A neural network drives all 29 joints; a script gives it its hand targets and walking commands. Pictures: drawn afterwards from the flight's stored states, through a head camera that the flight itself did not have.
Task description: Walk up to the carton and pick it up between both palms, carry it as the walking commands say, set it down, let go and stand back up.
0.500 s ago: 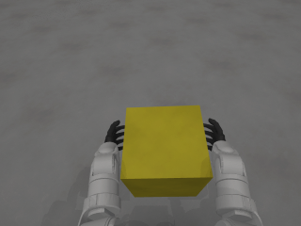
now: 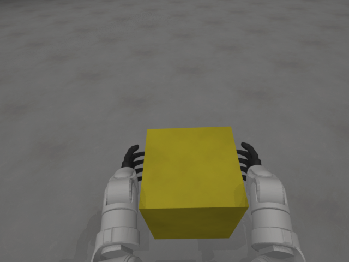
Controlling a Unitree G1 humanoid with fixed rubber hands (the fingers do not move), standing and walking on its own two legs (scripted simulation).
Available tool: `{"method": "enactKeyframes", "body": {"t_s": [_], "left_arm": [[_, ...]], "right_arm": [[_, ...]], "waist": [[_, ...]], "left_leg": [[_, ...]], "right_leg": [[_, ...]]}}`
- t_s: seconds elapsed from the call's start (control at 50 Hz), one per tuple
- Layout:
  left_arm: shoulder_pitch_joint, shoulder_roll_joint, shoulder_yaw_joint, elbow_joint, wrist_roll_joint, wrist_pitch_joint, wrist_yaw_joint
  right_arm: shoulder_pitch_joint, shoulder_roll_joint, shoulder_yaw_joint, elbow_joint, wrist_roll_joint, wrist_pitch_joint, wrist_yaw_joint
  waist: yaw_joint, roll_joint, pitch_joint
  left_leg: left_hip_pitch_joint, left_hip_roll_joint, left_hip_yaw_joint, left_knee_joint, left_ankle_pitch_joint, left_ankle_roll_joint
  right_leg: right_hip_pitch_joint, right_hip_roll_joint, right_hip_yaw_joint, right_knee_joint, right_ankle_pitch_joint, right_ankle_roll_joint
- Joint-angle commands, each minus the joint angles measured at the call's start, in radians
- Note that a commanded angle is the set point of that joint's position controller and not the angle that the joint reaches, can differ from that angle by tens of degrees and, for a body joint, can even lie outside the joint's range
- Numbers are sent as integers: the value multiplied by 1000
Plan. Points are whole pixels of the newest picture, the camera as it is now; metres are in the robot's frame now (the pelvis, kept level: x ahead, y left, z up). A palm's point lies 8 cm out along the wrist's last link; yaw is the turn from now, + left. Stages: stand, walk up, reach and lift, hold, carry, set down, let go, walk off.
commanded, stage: reach and lift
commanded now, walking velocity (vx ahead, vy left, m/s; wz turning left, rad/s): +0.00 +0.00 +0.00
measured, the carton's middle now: (190, 186) +0.31 -0.01 -0.01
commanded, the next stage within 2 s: hold in 0.86 s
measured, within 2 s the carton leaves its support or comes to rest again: neither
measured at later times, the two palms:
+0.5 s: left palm (126, 176) +0.30 +0.15 +0.06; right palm (249, 169) +0.31 -0.15 +0.06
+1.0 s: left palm (124, 180) +0.29 +0.15 +0.05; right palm (249, 174) +0.29 -0.15 +0.05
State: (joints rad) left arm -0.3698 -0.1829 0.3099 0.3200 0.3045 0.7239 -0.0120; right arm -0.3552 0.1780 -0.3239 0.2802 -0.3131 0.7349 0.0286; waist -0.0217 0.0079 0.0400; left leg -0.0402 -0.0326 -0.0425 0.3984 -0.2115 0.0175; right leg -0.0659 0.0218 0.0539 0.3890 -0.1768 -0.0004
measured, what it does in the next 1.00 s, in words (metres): stands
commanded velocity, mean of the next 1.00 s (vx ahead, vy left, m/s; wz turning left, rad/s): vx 0.00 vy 0.00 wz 0.00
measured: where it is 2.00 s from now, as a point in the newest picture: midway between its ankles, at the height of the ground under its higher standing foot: outside the picture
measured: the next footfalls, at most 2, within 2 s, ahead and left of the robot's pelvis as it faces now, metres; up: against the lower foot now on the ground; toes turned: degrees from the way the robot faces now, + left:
none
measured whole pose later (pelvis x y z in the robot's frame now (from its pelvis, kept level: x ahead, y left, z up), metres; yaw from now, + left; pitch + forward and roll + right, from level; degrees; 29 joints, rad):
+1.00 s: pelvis +0.00 +0.00 +0.00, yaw +0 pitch -8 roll +0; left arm -0.28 -0.16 0.23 0.24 0.28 0.75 -0.01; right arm -0.28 0.16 -0.23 0.23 -0.27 0.76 0.01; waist 0.01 0.01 0.03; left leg -0.03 -0.03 -0.04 0.38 -0.21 0.01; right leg -0.06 0.02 0.06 0.38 -0.17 0.00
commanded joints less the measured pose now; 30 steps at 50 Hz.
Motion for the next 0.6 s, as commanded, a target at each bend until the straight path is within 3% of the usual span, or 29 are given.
{"method": "enactKeyframes", "body": {"t_s": [0.0,0.34,0.58], "left_arm": [[-527,-851,-520,2,-236,-21,-207],[-418,-808,-557,-98,-250,-12,-216],[-365,-813,-576,-131,-263,-1,-212]], "right_arm": [[-509,868,535,33,236,-5,200],[-381,891,582,-30,254,-2,172],[-338,882,599,-68,268,1,172]], "waist": [[11,-9,-200],[30,-16,-238],[31,-9,-225]], "left_leg": [[-39,-21,-44,-93,48,0],[-10,-40,-43,-96,150,4],[-3,-37,-48,-98,169,2]], "right_leg": [[77,48,18,-53,68,-9],[121,39,46,-64,207,7],[109,43,48,-64,201,5]]}}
